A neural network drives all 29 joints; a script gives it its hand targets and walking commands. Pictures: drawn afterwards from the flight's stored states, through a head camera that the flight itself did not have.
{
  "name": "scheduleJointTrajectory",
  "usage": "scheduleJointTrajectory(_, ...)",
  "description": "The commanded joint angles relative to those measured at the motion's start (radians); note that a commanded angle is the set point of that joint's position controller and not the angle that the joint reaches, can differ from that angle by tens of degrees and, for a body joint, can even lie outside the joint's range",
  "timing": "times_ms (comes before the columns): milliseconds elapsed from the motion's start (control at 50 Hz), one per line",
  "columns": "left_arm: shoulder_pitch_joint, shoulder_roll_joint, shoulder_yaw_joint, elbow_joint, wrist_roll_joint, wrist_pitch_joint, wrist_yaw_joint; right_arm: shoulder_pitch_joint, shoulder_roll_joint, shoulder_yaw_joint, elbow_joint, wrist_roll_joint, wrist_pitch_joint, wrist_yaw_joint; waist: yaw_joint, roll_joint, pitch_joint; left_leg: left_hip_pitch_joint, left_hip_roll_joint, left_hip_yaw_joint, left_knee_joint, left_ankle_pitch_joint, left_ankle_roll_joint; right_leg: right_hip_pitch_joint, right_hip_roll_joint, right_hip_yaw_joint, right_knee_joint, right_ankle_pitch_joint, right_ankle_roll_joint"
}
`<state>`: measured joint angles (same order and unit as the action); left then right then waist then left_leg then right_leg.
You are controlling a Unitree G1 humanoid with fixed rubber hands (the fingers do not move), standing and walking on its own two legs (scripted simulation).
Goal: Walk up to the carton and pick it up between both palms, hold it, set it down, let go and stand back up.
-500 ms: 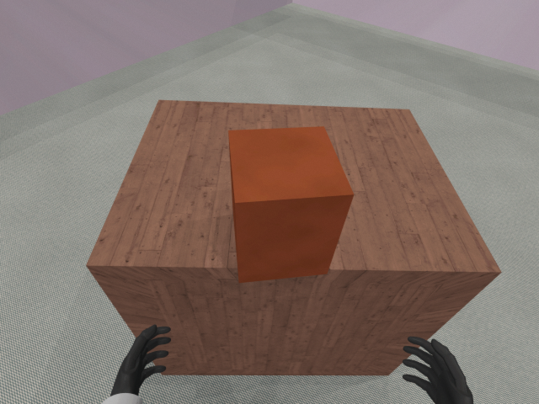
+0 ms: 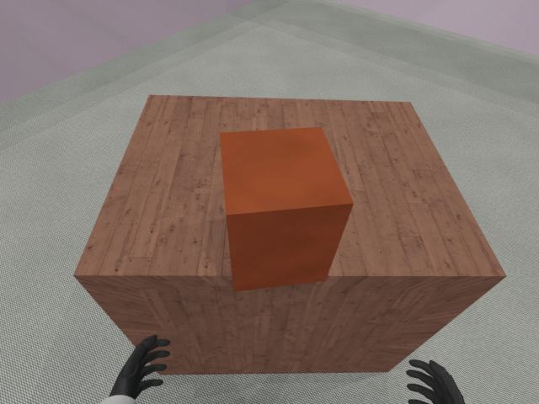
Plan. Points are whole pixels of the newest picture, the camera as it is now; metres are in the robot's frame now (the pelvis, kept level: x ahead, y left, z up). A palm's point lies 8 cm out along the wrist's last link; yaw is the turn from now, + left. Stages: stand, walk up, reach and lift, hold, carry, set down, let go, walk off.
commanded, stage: set down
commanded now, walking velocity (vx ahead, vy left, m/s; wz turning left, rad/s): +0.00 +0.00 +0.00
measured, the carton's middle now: (276, 211) +0.43 +0.04 +0.04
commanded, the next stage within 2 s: let go in 0.04 s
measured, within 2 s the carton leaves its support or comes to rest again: neither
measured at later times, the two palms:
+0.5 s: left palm (116, 397) +0.15 +0.24 -0.07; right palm out of the picture +0.14 -0.24 -0.07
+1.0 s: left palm out of the picture +0.11 +0.30 -0.10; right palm out of the picture +0.15 -0.24 -0.08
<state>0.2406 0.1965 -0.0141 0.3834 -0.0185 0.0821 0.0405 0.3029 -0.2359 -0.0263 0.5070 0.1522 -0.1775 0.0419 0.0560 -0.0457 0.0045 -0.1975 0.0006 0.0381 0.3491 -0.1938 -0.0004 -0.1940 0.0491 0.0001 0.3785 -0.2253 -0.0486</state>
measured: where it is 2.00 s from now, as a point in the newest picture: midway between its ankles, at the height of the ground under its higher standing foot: outside the picture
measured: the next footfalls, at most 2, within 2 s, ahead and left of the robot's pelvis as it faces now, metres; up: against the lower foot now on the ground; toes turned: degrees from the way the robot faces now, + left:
none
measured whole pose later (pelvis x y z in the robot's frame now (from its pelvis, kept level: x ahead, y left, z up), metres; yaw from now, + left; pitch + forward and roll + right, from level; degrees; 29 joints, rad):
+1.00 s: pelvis +0.01 +0.01 +0.00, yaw +0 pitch +2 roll +0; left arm 0.20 0.35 0.00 0.76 0.00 -0.03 0.01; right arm 0.24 -0.25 -0.02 0.67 0.02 -0.05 0.00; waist 0.05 -0.03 -0.02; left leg -0.21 0.01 0.04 0.40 -0.23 0.01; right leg -0.18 0.05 0.00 0.38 -0.24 -0.05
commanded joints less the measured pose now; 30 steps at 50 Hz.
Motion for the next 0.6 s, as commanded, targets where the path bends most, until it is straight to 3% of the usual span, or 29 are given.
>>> scheduleJointTrajectory(0,-0.040,0.144,0.117,-0.041,0.042,-0.057,-0.040,-0.068,-0.050,0.059,0.038,-0.079,-0.084,-0.025,-0.046,0.030,-0.118,0.202,-0.013,0.016,0.045,0.291,-0.020,0.054,-0.090,0.077,-0.066,0.493,0.062)
scheduleJointTrajectory(60,-0.063,0.157,0.110,0.012,0.036,-0.054,-0.051,-0.088,-0.036,0.055,0.063,-0.095,-0.091,-0.030,-0.050,0.016,-0.101,0.200,-0.012,0.019,0.048,0.258,-0.013,0.023,-0.092,0.079,-0.076,0.440,0.064)
scheduleJointTrajectory(180,-0.120,0.171,0.082,-0.016,0.007,-0.055,-0.044,-0.125,-0.014,0.046,0.067,-0.108,-0.089,-0.031,-0.052,0.025,-0.097,0.197,0.001,0.021,0.034,0.177,-0.001,-0.025,-0.088,0.063,-0.089,0.280,0.056)
scheduleJointTrajectory(220,-0.130,0.159,0.072,-0.011,0.006,-0.050,-0.035,-0.132,-0.020,0.032,0.079,-0.113,-0.079,-0.025,-0.049,0.051,-0.084,0.219,0.009,0.020,0.029,0.148,-0.001,-0.066,-0.083,0.053,-0.101,0.186,0.046)
scheduleJointTrajectory(340,-0.145,0.142,0.049,0.033,-0.001,-0.019,-0.034,-0.154,-0.023,0.025,0.101,-0.127,-0.044,-0.021,-0.060,0.027,-0.042,0.206,0.017,0.022,0.013,0.069,0.009,-0.099,-0.085,0.048,-0.117,0.049,0.039)
scheduleJointTrajectory(480,-0.145,0.131,0.045,0.039,0.011,-0.012,-0.025,-0.170,-0.031,0.011,0.093,-0.130,-0.037,-0.013,-0.052,0.028,-0.043,0.208,0.017,0.019,0.025,0.076,0.011,-0.101,-0.085,0.043,-0.111,0.038,0.034)
scheduleJointTrajectory(540,-0.147,0.132,0.049,0.034,0.018,-0.018,-0.023,-0.177,-0.038,0.012,0.101,-0.130,-0.042,-0.010,-0.049,0.026,-0.052,0.200,0.013,0.020,0.031,0.102,0.008,-0.090,-0.086,0.043,-0.100,0.103,0.037)
scheduleJointTrajectory(560,-0.039,0.305,0.114,0.134,0.062,-0.077,-0.026,-0.071,-0.300,-0.069,0.143,-0.231,0.026,-0.044,-0.022,0.028,-0.216,0.120,0.124,-0.096,0.104,0.204,0.047,0.040,-0.127,0.107,0.012,0.093,0.028)
scheduleJointTrajectory(580,-0.036,0.306,0.114,0.159,0.071,-0.094,-0.024,-0.088,-0.300,-0.076,0.133,-0.225,0.053,-0.052,-0.024,0.004,-0.184,0.079,0.127,-0.091,0.117,0.182,0.054,0.049,-0.132,0.119,0.001,0.097,0.027)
